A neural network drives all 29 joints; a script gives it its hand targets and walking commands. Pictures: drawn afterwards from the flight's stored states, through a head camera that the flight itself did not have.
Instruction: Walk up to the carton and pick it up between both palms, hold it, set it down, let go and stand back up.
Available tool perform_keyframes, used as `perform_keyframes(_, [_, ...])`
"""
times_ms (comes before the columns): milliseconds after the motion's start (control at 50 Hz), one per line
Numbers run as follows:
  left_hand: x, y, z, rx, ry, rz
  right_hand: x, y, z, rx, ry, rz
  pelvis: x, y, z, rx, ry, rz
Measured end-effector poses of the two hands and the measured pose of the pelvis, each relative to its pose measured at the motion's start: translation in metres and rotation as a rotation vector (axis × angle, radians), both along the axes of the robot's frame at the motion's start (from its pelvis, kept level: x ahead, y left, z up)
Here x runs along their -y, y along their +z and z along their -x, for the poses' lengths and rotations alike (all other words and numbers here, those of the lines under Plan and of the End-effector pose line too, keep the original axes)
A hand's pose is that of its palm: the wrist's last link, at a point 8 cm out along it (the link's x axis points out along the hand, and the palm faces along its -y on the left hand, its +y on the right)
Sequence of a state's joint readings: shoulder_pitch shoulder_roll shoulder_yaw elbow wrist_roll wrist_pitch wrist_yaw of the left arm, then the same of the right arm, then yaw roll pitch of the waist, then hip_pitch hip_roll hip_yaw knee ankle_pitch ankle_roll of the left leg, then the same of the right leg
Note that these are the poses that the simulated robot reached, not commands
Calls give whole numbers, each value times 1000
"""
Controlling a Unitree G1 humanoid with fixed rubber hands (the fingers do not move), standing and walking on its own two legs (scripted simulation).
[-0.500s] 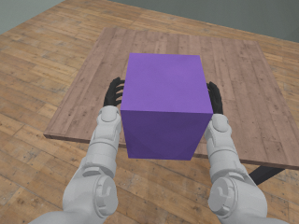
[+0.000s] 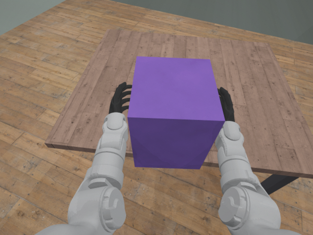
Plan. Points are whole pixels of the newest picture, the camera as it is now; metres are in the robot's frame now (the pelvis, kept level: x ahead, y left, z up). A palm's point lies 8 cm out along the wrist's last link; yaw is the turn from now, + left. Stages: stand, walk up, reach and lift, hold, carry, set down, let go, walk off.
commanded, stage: set down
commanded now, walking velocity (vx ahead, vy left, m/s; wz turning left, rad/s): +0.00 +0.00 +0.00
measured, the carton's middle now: (170, 116) +0.41 -0.01 +0.04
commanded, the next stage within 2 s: none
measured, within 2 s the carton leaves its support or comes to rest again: neither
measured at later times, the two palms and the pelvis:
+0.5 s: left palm (117, 112) +0.39 +0.13 +0.07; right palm (225, 117) +0.40 -0.16 +0.07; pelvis +0.00 +0.00 +0.00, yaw -1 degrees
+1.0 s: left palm (117, 108) +0.42 +0.14 +0.06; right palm (222, 113) +0.43 -0.16 +0.05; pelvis +0.00 +0.00 -0.01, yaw -1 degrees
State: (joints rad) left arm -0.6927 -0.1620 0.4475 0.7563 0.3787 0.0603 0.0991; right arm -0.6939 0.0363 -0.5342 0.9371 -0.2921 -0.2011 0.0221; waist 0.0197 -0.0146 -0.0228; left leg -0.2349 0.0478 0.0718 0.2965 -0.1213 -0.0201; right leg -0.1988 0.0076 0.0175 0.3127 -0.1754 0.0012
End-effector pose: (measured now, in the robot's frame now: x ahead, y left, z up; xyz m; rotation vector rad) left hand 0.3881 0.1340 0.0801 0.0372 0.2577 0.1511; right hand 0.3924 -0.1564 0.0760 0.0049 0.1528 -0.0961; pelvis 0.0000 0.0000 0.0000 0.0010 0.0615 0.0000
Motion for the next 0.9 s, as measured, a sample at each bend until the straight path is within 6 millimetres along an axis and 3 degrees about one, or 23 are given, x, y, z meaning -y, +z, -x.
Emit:
perform_keyframes(480, [0, -5, -3, 5, 3, -15, 2, -2, -3, -6, 16, 13, -3, 0, 3, -15, -10, -1])
perform_keyframes(900, [-4, -28, -19, -37, 7, -33, 5, -34, -22, -115, 58, 31, -4, -6, 0, -144, -11, 12])
